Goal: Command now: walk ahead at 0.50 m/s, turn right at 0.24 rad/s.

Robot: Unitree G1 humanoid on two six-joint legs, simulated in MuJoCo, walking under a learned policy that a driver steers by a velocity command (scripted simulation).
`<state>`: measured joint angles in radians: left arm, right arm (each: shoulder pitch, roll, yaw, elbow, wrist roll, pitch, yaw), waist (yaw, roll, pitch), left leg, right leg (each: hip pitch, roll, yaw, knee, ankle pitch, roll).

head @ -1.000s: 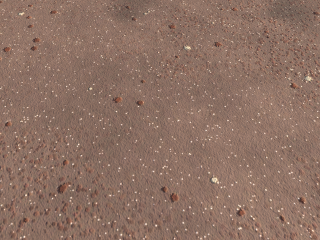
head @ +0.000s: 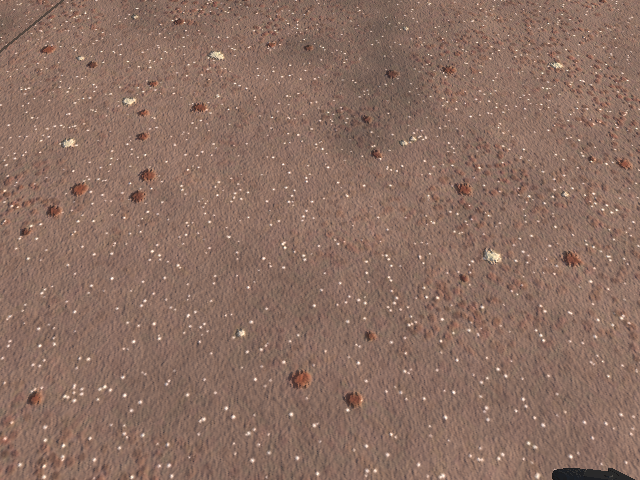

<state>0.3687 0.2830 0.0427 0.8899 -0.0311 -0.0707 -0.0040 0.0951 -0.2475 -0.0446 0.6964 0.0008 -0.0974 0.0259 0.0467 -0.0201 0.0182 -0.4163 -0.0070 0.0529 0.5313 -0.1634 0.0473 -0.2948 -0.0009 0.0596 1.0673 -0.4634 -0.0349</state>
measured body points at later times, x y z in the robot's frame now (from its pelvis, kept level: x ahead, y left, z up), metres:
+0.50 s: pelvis +0.26 -0.06 -0.02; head +0.30 -0.08 +0.43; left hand +0.52 +0.13 -0.10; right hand +0.22 -0.35 -0.15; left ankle +0.09 +0.10 -0.69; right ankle +0.34 -0.16 -0.73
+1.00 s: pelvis +0.53 -0.12 -0.01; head +0.56 -0.13 +0.44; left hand +0.72 +0.10 -0.12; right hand +0.60 -0.44 -0.08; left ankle +0.68 -0.08 -0.73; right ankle +0.34 -0.16 -0.69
